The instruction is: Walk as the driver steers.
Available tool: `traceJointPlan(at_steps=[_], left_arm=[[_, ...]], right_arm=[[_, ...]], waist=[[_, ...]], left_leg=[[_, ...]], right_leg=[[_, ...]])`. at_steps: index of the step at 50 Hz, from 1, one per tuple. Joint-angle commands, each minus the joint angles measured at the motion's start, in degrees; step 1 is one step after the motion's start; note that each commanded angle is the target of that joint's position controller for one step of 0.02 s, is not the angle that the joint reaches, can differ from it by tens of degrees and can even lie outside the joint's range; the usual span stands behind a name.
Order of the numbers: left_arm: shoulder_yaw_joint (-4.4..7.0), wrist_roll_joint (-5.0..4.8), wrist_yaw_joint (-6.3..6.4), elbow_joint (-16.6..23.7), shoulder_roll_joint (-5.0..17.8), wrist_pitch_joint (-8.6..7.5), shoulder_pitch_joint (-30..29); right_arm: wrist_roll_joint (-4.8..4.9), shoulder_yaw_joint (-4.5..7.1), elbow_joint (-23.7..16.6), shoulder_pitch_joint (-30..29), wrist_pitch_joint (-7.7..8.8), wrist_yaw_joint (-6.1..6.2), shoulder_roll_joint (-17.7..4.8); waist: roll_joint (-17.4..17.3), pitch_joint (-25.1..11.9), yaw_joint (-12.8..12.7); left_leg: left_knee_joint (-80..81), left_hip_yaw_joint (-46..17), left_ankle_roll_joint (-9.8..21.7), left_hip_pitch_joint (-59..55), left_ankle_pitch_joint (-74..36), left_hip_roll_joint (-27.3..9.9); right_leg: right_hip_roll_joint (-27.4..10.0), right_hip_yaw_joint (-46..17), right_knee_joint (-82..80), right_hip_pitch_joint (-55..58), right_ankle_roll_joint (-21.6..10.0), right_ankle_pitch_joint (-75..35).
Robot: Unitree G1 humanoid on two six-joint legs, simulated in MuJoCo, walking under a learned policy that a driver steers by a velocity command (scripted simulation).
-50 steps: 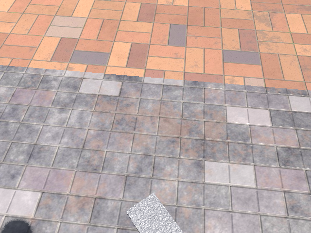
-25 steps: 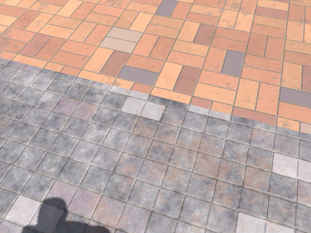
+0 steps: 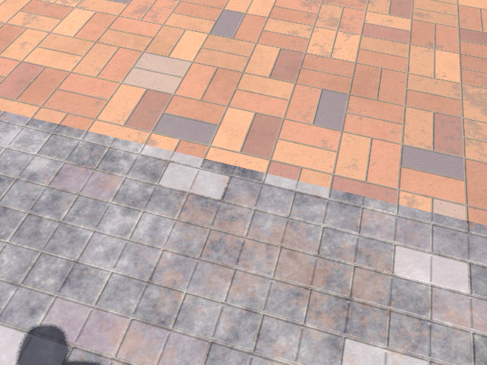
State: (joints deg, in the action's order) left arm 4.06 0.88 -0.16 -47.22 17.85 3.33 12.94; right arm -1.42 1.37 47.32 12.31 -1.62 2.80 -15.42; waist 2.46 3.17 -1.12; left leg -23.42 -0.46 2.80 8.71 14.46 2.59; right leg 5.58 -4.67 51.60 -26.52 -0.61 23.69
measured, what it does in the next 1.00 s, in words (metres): walks ahead, turning right: right foot, then left foot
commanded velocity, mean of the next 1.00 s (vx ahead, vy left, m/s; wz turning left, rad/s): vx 0.23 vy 0.00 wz -0.40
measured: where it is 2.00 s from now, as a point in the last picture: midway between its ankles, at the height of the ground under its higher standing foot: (354, 304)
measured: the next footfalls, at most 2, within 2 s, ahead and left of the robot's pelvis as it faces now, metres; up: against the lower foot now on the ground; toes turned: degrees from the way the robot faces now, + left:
right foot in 0.30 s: +0.00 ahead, -0.12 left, +0.00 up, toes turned -12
left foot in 0.80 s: +0.26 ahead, +0.00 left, +0.00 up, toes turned -23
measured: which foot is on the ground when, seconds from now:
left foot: down 0.00-0.30, up 0.32-0.78, down 0.80-1.00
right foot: up 0.00-0.28, down 0.30-0.82, up 0.84-1.00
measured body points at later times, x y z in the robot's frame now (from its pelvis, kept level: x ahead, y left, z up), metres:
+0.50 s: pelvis +0.00 -0.05 +0.00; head +0.02 -0.08 +0.45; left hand +0.17 +0.20 -0.10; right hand +0.02 -0.35 -0.13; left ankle +0.04 +0.10 -0.68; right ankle -0.04 -0.11 -0.74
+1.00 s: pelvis +0.20 -0.07 +0.00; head +0.22 -0.05 +0.45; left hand +0.38 +0.15 -0.13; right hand +0.15 -0.34 -0.11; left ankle +0.22 +0.01 -0.74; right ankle +0.12 -0.18 -0.67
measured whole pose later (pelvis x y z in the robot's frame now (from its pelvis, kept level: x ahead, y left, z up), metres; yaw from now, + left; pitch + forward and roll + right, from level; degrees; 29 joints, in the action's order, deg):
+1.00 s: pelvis +0.20 -0.07 +0.00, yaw -24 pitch +1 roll +0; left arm 2.3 2.3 -2.1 -48.1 17.2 -2.1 16.8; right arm -1.1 1.7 48.1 18.5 4.3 -0.7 -14.1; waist 3.2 0.8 -0.2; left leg -19.3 1.9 3.8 8.0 11.8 3.2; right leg 0.0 -2.3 59.6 -26.1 -3.8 15.9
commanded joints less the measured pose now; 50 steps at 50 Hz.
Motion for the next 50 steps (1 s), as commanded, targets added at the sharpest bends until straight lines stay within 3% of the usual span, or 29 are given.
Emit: traceJointPlan(at_steps=[1, 4, 7, 11, 13, 14, 15, 16, 17, 18, 19, 20, 21, 23, 26, 30, 35, 38, 39, 40, 41, 42, 43, 44, 45, 47, 50], left_arm=[[1.71, 0.51, -0.56, 1.78, 5.25, 0.38, 3.21], [1.10, 0.04, -1.69, 3.86, 4.24, 0.75, -1.62], [0.47, -0.33, -2.37, 5.70, 3.26, 1.04, -4.15], [0.33, -1.03, -2.35, 7.28, 3.52, 0.94, -4.39], [0.35, -0.84, -2.11, 7.27, 3.22, 0.49, -2.56], [0.42, -0.26, -1.71, 6.91, 3.46, -0.14, -0.79], [1.41, 0.65, -1.08, 6.59, 7.37, -1.04, 1.76], [3.22, 0.13, -0.88, 8.04, 16.63, -1.78, 2.49], [4.09, -1.05, -0.86, 5.89, 16.27, -1.75, 9.66], [3.09, -0.80, -0.76, 5.49, 12.64, -1.48, 7.69], [2.10, -0.61, -0.61, 6.04, 9.13, -0.97, 3.23], [1.49, -0.52, -0.40, 6.77, 7.43, -0.74, 0.42], [1.21, -0.49, -0.14, 7.07, 6.74, -0.98, -0.01], [1.35, -0.39, -0.45, 6.41, 7.48, -2.03, 2.09], [1.71, -0.24, -0.59, 5.25, 8.42, -3.55, 5.17], [1.38, 0.04, -0.40, 3.66, 7.70, -4.69, 8.54], [1.28, 0.37, -0.32, 1.94, 8.29, -5.92, 11.32], [1.25, 0.21, -0.23, 1.61, 8.81, -6.48, 9.84], [1.14, -0.08, -0.12, 1.50, 8.72, -6.57, 8.74], [0.63, -0.14, -0.09, 1.38, 7.47, -6.92, 8.59], [-0.36, -0.39, -0.29, 2.50, 4.46, -7.45, 7.47], [-0.99, -1.17, -0.35, 4.22, 1.51, -7.63, 9.58], [-0.23, 0.40, 0.06, 3.09, 5.68, -6.91, 8.89], [-0.22, 0.75, -0.49, 2.47, 5.31, -6.82, 7.92], [-0.53, 0.71, -1.13, 2.18, 4.46, -6.87, 6.79], [-0.79, 1.48, -1.86, 1.59, 3.71, -6.18, 6.04], [-1.23, 1.82, -2.42, 1.99, 2.76, -5.62, 3.53]], right_arm=[[0.08, 1.12, -5.22, -5.10, 1.46, 0.38, -6.40], [0.08, 1.67, -3.86, 0.46, 1.31, 0.24, -7.68], [-0.06, 2.40, -3.28, 2.17, 1.22, -0.28, -9.39], [-0.13, 3.32, -3.31, 1.22, 1.16, -1.40, -11.32], [0.39, 3.67, -3.37, -0.01, 1.04, -1.61, -11.75], [0.73, 3.78, -3.14, -0.06, 0.98, -1.60, -11.65], [0.52, 3.52, -3.34, 1.65, 1.00, -1.71, -10.15], [-0.23, 1.89, -7.25, 1.13, 0.62, -1.84, -4.16], [-0.73, 2.01, -7.73, -2.67, -0.09, -1.04, -6.63], [-0.31, 2.37, -7.66, -3.33, -0.26, -1.41, -7.75], [-0.02, 2.77, -7.24, -3.92, 0.19, -2.12, -8.82], [-0.32, 3.11, -7.16, -4.59, 0.66, -2.76, -9.63], [-0.99, 3.17, -6.53, -3.56, 0.83, -3.37, -9.70], [-1.28, 2.96, -5.83, -2.56, 1.24, -4.15, -8.48], [-1.15, 2.67, -6.12, -4.31, 1.84, -4.26, -7.30], [-0.85, 2.12, -6.80, -7.88, 2.57, -4.44, -6.30], [-0.38, 1.55, -8.44, -11.75, 3.72, -4.75, -5.84], [-0.08, 1.67, -8.26, -8.00, 4.41, -4.37, -6.22], [-0.19, 1.80, -7.07, -3.94, 4.75, -4.00, -6.12], [-0.46, 2.44, -5.12, 1.97, 5.30, -3.28, -7.48], [-1.26, 3.50, -4.03, 10.54, 5.94, -2.32, -11.60], [-1.34, 4.99, -2.73, 15.51, 5.60, -2.24, -18.17], [-0.40, 4.35, -1.96, 13.41, 5.19, -2.74, -14.13], [0.09, 3.40, -3.02, 8.99, 5.14, -3.13, -10.33], [0.06, 2.74, -3.47, 5.97, 5.38, -3.36, -7.66], [0.07, 1.82, -2.98, 4.90, 6.17, -3.22, -5.28], [0.87, 1.93, -0.61, 8.29, 7.35, -3.52, -5.97]], waist=[[-9.12, -1.28, -1.80], [-9.95, -1.96, 2.01], [-11.06, -2.78, 3.53], [-12.97, -3.77, 3.37], [-12.10, -4.40, 1.60], [-9.64, -5.02, -0.15], [-0.67, -6.94, -1.19], [14.09, -6.38, 0.57], [8.13, -10.50, -4.87], [5.03, -5.95, -2.76], [3.39, -1.42, -1.10], [4.69, 0.58, -0.30], [6.16, 1.01, -0.09], [3.46, -0.39, 0.12], [2.81, -0.54, -0.67], [3.87, 0.35, -2.60], [3.13, 1.59, -3.99], [3.17, 1.63, -1.05], [2.14, 0.97, 1.54], [-0.22, -1.75, 4.31], [-7.62, -7.65, 8.55], [-20.08, -11.16, 7.94], [-11.50, -5.20, 5.57], [-6.86, -0.76, 3.37], [-5.33, 0.68, 2.22], [-7.56, 0.21, 0.98], [-7.76, -0.59, 0.88]], left_leg=[[6.94, -7.27, 8.87, -0.93, -26.59, -15.03], [4.71, -5.58, 9.50, -8.58, -31.10, -15.83], [2.89, -4.20, 9.49, -9.95, -32.05, -17.35], [-0.42, -1.79, 8.19, -6.60, -34.32, -18.26], [-4.58, -0.03, 6.23, -4.61, -31.44, -17.92], [-9.14, 2.18, 3.56, -1.21, -25.72, -16.75], [-20.02, 5.87, -0.22, 7.32, -13.04, -13.52], [-32.11, 8.84, -4.62, 24.37, 22.42, -3.08], [-39.63, -0.03, -4.17, 24.45, 24.62, -2.67], [-41.55, -1.79, -3.64, 27.06, 19.72, -4.45], [-38.45, -2.47, -3.20, 27.60, 13.66, -5.98], [-35.88, -2.09, -3.21, 27.74, 9.74, -6.21], [-35.11, -1.42, -3.72, 27.02, 6.49, -5.84], [-33.70, -1.08, -4.39, 26.62, 2.96, -5.13], [-28.66, -1.03, -5.41, 27.97, 0.97, -4.78], [-20.23, -0.28, -5.93, 27.49, -2.34, -5.06], [-12.33, 0.64, -4.03, 22.56, -2.07, -4.27], [-7.61, 1.47, -1.91, 12.48, -0.89, -3.01], [-3.83, 2.25, -1.18, 5.39, -2.41, -2.03], [-1.46, 1.08, -0.21, -4.45, -1.75, -1.70], [3.62, -10.71, 2.55, -14.78, 7.76, -11.96], [12.15, -36.05, 8.30, -22.46, 23.08, -23.88], [13.27, -39.98, 9.31, -16.55, 27.68, -24.88], [12.78, -33.47, 8.87, -11.65, 24.72, -22.66], [13.56, -26.92, 8.09, -8.25, 16.94, -19.86], [14.77, -17.98, 6.66, -6.00, 3.70, -15.44], [15.14, -12.05, 7.83, -6.60, -12.51, -13.97]], right_leg=[[-2.43, 1.67, 12.95, -3.51, 1.42, 1.01], [-3.51, 3.43, 6.49, -6.10, 3.16, 1.00], [-4.33, 5.18, -1.68, -2.31, 2.89, 2.73], [-3.59, 8.79, -10.93, 5.91, 0.77, 2.90], [-2.89, 9.95, -19.58, 10.89, -0.48, -2.19], [-2.65, 8.90, -27.78, 16.22, -1.34, -10.16], [-8.99, -2.12, -34.00, 24.90, -3.29, -16.31], [-27.11, -25.67, -32.82, 30.59, -10.96, -46.71], [-27.97, -25.97, -32.76, 29.48, -18.45, -40.04], [-24.32, -22.72, -34.80, 27.15, -18.14, -23.28], [-19.86, -19.66, -38.00, 23.01, -15.31, -6.44], [-16.69, -18.75, -40.62, 21.48, -13.15, 3.04], [-14.84, -18.07, -42.11, 21.17, -12.73, 3.49], [-14.05, -17.57, -42.45, 22.44, -12.93, -0.09], [-13.71, -18.05, -42.35, 23.55, -13.66, -1.73], [-14.06, -17.64, -42.78, 23.43, -13.68, -3.12], [-15.38, -18.25, -40.88, 21.66, -13.45, -6.02], [-15.88, -18.30, -38.03, 17.69, -11.79, -13.20], [-14.77, -16.91, -35.03, 15.10, -10.56, -16.98], [-11.97, -14.50, -28.21, 11.94, -8.98, -23.31], [-7.44, -8.55, -12.26, 7.19, -6.67, -21.48], [2.22, -0.98, 3.46, -6.60, -4.38, 1.97], [-0.35, -3.47, 10.97, -11.90, -5.11, 4.95], [-3.01, -4.22, 12.68, -12.26, -5.63, 0.14], [-5.10, -3.11, 11.53, -11.12, -5.30, -3.57], [-7.55, -0.14, 9.52, -9.02, -3.85, -7.29], [-8.51, 2.82, 9.37, -10.64, -1.93, -10.57]])
Velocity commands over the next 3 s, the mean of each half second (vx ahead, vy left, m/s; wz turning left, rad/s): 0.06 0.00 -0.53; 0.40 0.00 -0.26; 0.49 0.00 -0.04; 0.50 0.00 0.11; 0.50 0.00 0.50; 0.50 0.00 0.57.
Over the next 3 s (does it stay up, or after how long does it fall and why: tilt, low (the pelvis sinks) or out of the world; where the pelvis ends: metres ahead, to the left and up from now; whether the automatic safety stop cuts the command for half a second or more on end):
stays up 1.20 -0.37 -0.03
